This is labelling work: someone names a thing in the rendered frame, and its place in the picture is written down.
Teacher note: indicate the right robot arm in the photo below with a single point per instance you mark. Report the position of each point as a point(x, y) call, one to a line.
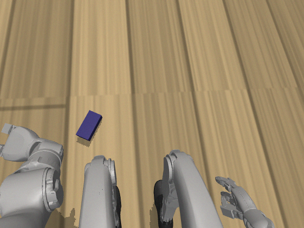
point(255, 218)

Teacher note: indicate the right robot foot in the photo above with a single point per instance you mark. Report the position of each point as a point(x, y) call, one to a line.
point(158, 197)

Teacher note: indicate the small box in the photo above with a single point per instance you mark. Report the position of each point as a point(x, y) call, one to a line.
point(89, 125)

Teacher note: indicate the left robot arm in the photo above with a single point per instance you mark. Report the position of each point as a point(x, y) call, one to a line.
point(30, 194)

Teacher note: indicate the left robot hand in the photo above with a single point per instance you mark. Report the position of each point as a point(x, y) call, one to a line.
point(17, 143)

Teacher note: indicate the right robot hand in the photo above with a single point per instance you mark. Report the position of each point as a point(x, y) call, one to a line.
point(240, 201)

